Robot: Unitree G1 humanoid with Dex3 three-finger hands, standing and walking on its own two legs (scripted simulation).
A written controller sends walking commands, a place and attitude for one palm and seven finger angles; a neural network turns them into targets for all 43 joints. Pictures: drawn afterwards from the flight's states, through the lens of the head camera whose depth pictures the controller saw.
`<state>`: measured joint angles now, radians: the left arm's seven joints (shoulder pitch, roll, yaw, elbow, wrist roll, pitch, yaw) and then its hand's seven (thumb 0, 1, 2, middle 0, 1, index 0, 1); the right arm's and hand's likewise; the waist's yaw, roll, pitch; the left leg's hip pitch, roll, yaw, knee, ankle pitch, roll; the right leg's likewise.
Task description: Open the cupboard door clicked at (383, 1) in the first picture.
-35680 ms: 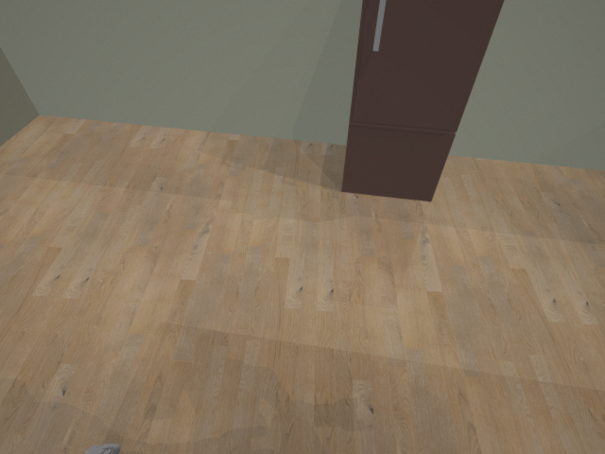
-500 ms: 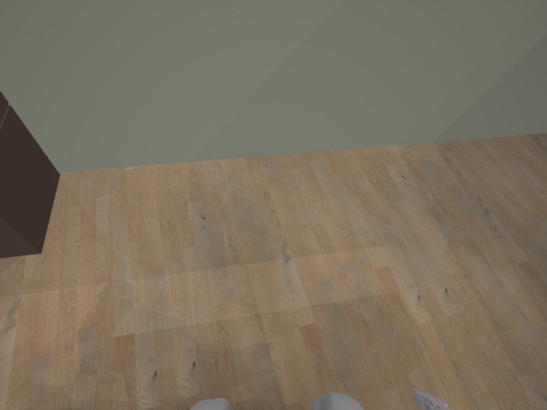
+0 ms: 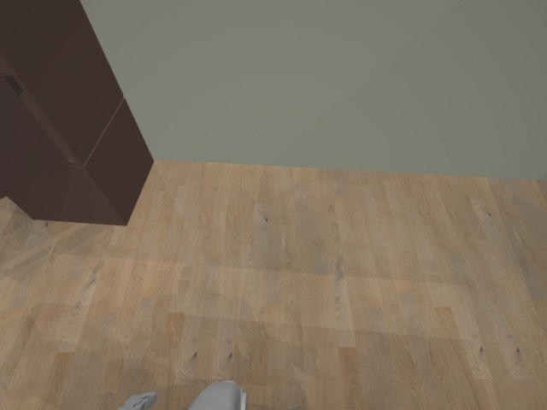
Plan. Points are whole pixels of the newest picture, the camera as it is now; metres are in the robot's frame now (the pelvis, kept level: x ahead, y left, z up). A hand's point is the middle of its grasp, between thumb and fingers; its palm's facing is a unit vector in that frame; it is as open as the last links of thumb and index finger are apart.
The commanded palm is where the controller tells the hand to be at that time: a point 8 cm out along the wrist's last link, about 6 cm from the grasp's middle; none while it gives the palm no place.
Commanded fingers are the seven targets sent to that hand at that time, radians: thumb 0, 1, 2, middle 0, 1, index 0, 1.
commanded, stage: turn to face it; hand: left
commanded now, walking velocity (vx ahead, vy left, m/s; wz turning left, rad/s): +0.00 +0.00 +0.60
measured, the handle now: out of the picture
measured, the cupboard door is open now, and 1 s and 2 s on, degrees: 45 45 45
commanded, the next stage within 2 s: take the last steps up to it in 1.00 s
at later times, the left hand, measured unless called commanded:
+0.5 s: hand out of the picture +0.05 +0.26 -0.16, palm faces +0.32 -0.91 -0.26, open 7.4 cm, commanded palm none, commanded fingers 0.00 0.90 0.90 -0.20 -0.30 -0.20 -0.30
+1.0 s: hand out of the picture -0.06 +0.21 -0.20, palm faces +0.58 -0.78 -0.23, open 7.4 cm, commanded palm none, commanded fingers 0.00 0.90 0.90 -0.20 -0.30 -0.20 -0.30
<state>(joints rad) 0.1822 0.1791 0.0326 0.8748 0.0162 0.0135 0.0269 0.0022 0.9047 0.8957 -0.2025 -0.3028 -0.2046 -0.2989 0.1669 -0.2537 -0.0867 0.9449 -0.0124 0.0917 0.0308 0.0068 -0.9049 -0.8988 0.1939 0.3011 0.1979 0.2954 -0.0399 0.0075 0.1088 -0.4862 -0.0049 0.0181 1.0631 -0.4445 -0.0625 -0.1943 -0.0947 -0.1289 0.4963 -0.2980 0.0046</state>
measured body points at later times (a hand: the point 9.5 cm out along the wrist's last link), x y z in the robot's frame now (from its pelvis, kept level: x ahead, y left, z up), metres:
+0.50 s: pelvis +0.01 +0.02 +0.00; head +0.06 +0.05 +0.45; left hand +0.03 +0.31 -0.14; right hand +0.16 -0.20 -0.14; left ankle +0.00 +0.12 -0.74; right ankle +0.06 -0.13 -0.69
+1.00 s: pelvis +0.03 +0.02 -0.02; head +0.06 +0.07 +0.43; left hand -0.09 +0.25 -0.18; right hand +0.27 -0.13 -0.14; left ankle -0.02 +0.11 -0.74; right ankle +0.06 -0.12 -0.71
